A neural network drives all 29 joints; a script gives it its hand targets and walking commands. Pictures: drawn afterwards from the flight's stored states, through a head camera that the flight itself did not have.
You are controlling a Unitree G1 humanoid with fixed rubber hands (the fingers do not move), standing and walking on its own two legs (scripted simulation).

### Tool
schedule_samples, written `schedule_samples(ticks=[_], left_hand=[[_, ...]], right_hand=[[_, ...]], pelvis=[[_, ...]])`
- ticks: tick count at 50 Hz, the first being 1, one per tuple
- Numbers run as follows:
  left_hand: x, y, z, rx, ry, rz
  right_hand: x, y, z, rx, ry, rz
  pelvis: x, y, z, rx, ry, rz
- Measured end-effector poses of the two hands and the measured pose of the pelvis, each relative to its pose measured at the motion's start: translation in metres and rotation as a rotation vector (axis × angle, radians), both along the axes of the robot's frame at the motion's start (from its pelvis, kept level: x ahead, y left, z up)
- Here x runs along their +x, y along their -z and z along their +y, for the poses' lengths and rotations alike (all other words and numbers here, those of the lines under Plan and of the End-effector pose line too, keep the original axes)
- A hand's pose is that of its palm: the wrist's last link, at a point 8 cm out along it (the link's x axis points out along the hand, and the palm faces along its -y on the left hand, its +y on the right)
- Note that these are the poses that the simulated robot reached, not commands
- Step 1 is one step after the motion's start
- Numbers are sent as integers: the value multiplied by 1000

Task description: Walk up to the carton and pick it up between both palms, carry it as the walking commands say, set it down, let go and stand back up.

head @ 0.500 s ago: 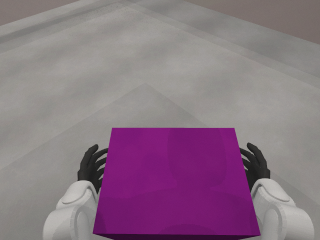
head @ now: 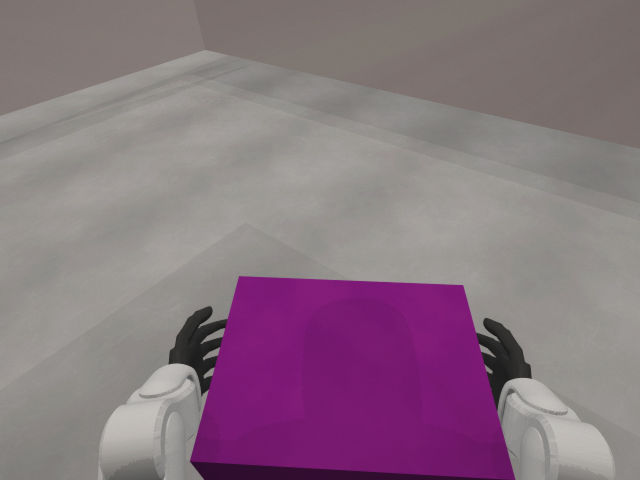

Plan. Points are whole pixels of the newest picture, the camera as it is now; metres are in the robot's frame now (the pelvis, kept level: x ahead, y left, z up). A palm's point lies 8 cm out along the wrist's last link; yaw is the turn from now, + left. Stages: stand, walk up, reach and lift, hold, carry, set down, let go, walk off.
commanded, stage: carry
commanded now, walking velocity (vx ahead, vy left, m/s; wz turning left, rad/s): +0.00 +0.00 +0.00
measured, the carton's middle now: (344, 409) +0.22 +0.01 +0.02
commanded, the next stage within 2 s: none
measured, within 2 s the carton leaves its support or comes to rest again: neither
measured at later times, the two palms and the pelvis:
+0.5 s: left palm out of the picture +0.07 +0.17 +0.09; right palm out of the picture +0.11 -0.18 +0.09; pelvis -0.12 -0.03 +0.01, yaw +2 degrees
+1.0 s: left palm out of the picture +0.07 +0.14 +0.10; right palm out of the picture +0.07 -0.21 +0.09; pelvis -0.15 -0.03 +0.01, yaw +0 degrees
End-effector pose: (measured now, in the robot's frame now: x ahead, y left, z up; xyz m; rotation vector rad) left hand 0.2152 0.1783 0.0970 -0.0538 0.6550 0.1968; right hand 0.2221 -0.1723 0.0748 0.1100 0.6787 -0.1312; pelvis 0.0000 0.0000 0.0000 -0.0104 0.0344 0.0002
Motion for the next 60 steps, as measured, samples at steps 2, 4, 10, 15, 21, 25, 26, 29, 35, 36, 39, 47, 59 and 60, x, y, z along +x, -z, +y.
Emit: schedule_samples(ticks=[2,4,10,15,21,25,26,29,35,36,39,47,59,60], left_hand=[[-16,13,-19,-18,-2,80],[-31,17,-34,-50,-12,103],[-52,0,-48,-62,3,3],[-80,4,-38,-91,-43,-15],[-126,13,-17,-104,-106,22],[-145,4,-13,-87,-116,6],[-146,1,-14,-84,-112,0],[-146,-6,-21,-72,-86,-15],[-142,-7,-37,-56,-29,10],[-142,-5,-40,-59,-24,15],[-143,0,-45,-76,-17,31],[-146,4,-46,-105,-18,27],[-140,-6,-26,-61,-44,-4],[-138,-5,-24,-62,-46,-3]], right_hand=[[-23,13,-19,-6,9,80],[-41,16,-33,13,37,106],[-62,-7,-48,63,92,3],[-72,-15,-38,17,33,-15],[-95,-14,-14,9,-22,26],[-112,-15,-11,31,-29,12],[-115,-16,-12,31,-28,5],[-124,-19,-19,20,-21,-12],[-138,-17,-37,6,17,10],[-140,-16,-39,6,25,15],[-147,-14,-45,9,49,30],[-153,-16,-46,28,88,25],[-133,-15,-26,31,28,-4],[-130,-15,-24,30,25,-3]], pelvis=[[-11,-3,-8,5,-16,-9],[-23,-6,-15,12,-17,-12],[-61,-10,-31,17,-10,25],[-82,-9,-33,8,-34,53],[-104,-12,-31,23,-32,18],[-115,-12,-32,20,-33,-5],[-118,-12,-32,21,-36,-9],[-126,-12,-33,22,-41,-10],[-139,-13,-35,21,-37,-3],[-141,-12,-36,22,-34,-4],[-146,-12,-37,24,-23,-4],[-153,-14,-35,21,1,5],[-139,-11,-23,15,-10,9],[-138,-11,-22,16,-11,8]])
